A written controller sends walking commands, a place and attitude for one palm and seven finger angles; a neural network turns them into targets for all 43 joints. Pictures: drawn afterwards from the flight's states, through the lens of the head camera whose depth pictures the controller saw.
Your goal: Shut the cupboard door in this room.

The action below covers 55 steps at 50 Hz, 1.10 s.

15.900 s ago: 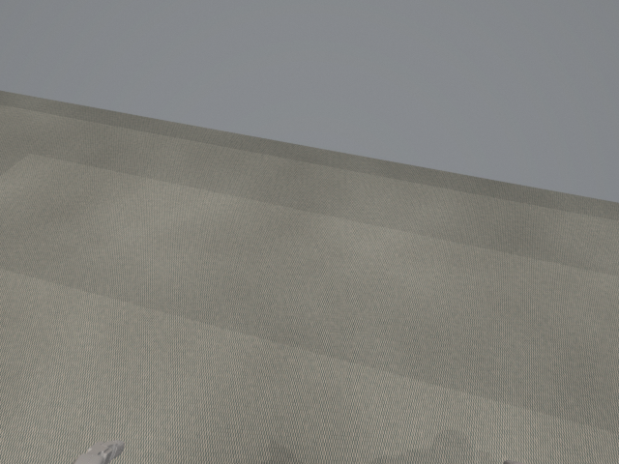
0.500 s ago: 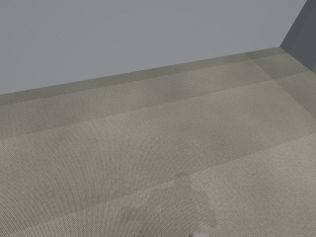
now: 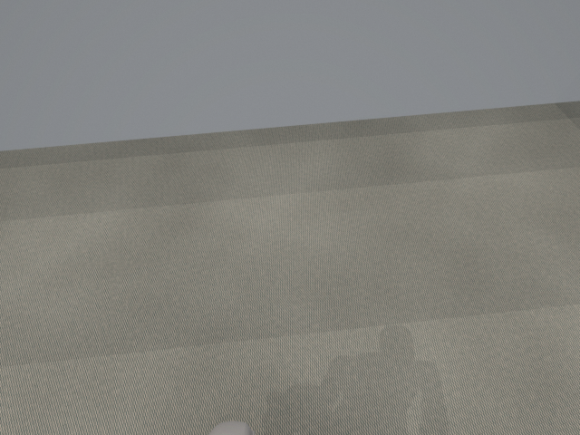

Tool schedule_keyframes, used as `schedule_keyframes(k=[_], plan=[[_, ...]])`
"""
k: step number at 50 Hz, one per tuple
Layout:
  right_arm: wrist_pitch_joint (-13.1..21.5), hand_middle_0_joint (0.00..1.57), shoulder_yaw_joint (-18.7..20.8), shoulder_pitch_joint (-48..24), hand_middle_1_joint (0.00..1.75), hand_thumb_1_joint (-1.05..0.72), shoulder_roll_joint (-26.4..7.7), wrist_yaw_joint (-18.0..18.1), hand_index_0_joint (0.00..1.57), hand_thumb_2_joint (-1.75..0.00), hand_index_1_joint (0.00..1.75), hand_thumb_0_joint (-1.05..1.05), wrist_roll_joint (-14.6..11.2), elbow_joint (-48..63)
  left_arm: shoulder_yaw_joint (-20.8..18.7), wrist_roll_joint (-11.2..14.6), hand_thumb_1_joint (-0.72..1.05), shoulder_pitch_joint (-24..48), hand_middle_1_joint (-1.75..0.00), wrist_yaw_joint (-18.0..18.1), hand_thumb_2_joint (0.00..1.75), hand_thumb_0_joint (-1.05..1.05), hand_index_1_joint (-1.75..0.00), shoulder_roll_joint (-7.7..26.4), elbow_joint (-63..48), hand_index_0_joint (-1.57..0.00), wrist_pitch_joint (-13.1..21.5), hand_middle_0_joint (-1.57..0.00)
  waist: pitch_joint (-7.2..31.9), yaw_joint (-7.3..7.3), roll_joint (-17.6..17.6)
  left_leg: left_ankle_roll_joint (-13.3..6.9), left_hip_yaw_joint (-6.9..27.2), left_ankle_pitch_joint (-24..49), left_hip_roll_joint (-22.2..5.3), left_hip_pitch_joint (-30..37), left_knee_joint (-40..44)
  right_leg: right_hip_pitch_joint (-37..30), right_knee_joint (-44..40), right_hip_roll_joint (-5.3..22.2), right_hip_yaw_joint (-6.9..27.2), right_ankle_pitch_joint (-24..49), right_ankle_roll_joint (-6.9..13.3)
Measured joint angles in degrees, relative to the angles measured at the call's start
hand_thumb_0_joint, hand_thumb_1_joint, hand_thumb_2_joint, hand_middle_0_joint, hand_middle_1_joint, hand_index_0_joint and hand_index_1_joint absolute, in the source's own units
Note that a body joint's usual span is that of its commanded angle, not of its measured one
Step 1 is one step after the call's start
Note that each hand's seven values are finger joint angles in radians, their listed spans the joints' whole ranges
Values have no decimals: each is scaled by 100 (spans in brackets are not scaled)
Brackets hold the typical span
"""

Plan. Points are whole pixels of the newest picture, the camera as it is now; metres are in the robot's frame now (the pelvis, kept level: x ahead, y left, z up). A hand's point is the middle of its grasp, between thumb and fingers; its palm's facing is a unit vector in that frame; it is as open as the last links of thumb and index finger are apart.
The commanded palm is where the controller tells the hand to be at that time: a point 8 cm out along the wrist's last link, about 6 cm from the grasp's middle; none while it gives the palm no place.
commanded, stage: turn or walk to find it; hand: left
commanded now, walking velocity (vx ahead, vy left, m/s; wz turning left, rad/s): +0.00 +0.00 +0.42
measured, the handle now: out of the picture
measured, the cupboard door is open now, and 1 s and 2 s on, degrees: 81 81 81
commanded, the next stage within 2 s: stand and wait in 1.10 s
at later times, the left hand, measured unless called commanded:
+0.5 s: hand out of the picture +0.04 +0.25 -0.16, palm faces +0.21 -0.94 -0.28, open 7.4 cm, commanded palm none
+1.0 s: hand out of the picture -0.08 +0.18 -0.16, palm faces +0.45 -0.86 -0.25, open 7.4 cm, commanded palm none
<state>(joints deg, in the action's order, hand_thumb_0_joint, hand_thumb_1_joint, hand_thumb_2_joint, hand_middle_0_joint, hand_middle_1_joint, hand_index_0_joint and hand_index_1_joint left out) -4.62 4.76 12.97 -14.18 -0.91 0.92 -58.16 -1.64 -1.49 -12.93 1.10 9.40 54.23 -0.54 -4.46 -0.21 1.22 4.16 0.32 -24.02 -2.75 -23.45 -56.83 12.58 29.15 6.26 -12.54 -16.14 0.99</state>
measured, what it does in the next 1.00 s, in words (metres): steps on the spot, turning left: left foot, then right foot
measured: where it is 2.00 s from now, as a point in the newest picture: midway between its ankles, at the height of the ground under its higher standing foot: outside the picture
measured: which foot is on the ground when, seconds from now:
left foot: up 0.00-0.10, down 0.12-0.58, up 0.60-1.00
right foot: down 0.00-0.14, up 0.16-0.56, down 0.58-1.00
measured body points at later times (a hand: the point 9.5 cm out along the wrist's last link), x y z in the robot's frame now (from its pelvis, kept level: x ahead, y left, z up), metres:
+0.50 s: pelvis -0.01 +0.02 +0.00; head +0.02 +0.02 +0.45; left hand +0.03 +0.30 -0.14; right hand +0.10 -0.20 -0.15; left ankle -0.03 +0.14 -0.74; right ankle +0.01 -0.11 -0.70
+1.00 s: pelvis -0.03 -0.02 +0.00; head +0.01 -0.01 +0.45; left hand -0.10 +0.22 -0.14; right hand +0.12 -0.23 -0.16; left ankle -0.12 +0.11 -0.70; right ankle +0.02 -0.10 -0.74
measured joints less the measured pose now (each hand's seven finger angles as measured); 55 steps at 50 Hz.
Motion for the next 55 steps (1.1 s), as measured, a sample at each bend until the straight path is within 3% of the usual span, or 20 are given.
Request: schedule_keyframes(k=[3,6,8,10,15,19,24,28,31,33,36,39,43,48,52,54,55], plan=[[59,19,-61,-163,30,-91,45,18,20,-90,30,1,-37,35,-38,-24,90,-52,-30,-15,90,1,-30,93,58,-21,-6,-21,-58,105,-124,-33,-190,-167,-4,395,993,88,190,133,-114,-77,-80],[185,19,-114,-305,30,-91,63,17,20,-90,30,1,-53,150,-88,11,90,-132,-30,-25,90,1,-30,225,136,-21,-52,-21,-50,140,-188,-126,-377,512,31,886,2234,231,582,262,-260,-262,-225],[286,19,-133,-421,30,-91,169,22,20,-90,30,1,-33,201,-148,54,90,-132,-30,-13,90,1,-30,381,211,-21,-167,-21,-73,178,-394,-372,-423,491,170,900,2264,497,1219,372,24,-755,-342],[344,19,-184,-473,30,-91,254,35,20,-90,30,1,-13,271,-182,56,90,-119,-30,13,90,1,-30,485,278,-20,-299,-20,-52,203,-427,-502,-387,445,171,929,2275,818,2091,200,417,-1294,-409],[382,20,-265,-471,30,-91,341,117,20,-90,30,1,-1,336,-222,63,91,67,-30,-43,90,1,-30,568,294,-20,-330,-20,23,180,-295,-551,-160,803,207,1117,2842,1318,3286,-37,862,-865,-530],[396,20,-279,-419,30,-91,371,112,20,-90,30,1,-6,344,-203,76,91,224,-30,-46,90,1,-30,568,174,-20,-270,-20,49,155,-248,-553,-44,990,308,1185,3098,1367,3190,-83,1021,-699,-612],[339,20,-229,-288,30,-91,350,88,20,-90,30,1,28,334,-154,101,91,450,-30,-27,90,1,-30,468,17,-20,-258,-20,42,13,-136,-477,150,1024,388,1085,3023,1060,2218,-208,1046,-883,-611],[261,20,-156,-153,30,-91,257,78,20,-90,30,1,26,284,-87,124,91,541,-30,-45,90,1,-30,337,-123,-20,-130,-20,61,-83,0,-327,327,910,447,834,2663,467,713,-354,951,-302,-541],[170,20,-57,-85,30,-91,112,78,20,-90,30,1,-19,216,-8,63,90,526,-30,-34,90,1,-30,153,-180,-20,5,-20,16,-123,232,-264,442,29,467,398,1571,345,541,-404,715,-112,-43],[87,20,-4,-31,30,-91,50,67,20,-90,30,1,-7,171,18,58,90,443,-30,-23,90,1,-30,55,-213,-20,24,-20,26,-130,238,-267,368,-284,538,10,424,260,474,-312,586,-151,116],[42,20,46,21,30,-91,-26,15,20,-90,30,1,17,102,30,68,90,305,-30,-9,90,1,-30,-36,-189,-20,-5,-20,34,-119,228,-209,237,58,424,-351,-757,83,183,-241,429,-21,147],[31,20,65,81,30,-91,-60,-13,20,-90,30,1,23,59,41,68,90,180,-30,-4,90,1,-30,-79,-124,-21,-2,-20,49,-128,209,-111,223,413,250,-444,-1138,-20,-27,-210,246,84,166],[-7,19,49,109,30,-91,-47,-15,20,-90,30,1,25,-17,13,50,91,37,-30,23,90,1,-30,-72,-45,-21,12,-21,58,-75,128,-12,201,449,68,-297,-923,-41,-123,-161,29,125,184],[-5,19,-24,-28,30,-91,20,9,20,-90,30,1,-5,-48,-32,-2,91,-73,-30,13,90,1,-30,39,59,-21,8,-21,-1,59,-25,6,-53,-38,-39,175,259,33,-21,-12,-211,92,141],[80,19,-100,-269,30,-91,91,25,20,-90,30,1,-50,45,-83,-17,90,-132,-30,-9,90,1,-30,192,158,-21,-15,-21,-58,187,-144,-74,-310,-134,0,578,1280,160,226,131,-391,16,38],[163,19,-133,-368,30,-91,118,23,20,-90,30,1,-57,135,-119,3,90,-181,-30,-11,90,1,-30,283,215,-21,-53,-21,-41,198,-189,-132,-442,309,32,869,2017,258,469,215,-489,-80,-53],[224,19,-142,-406,30,-91,137,19,20,-90,30,1,-51,176,-141,28,90,-212,-30,-13,90,1,-30,338,239,-21,-87,-21,-16,197,-233,-297,-468,460,73,984,2316,348,673,287,-513,-169,-110]])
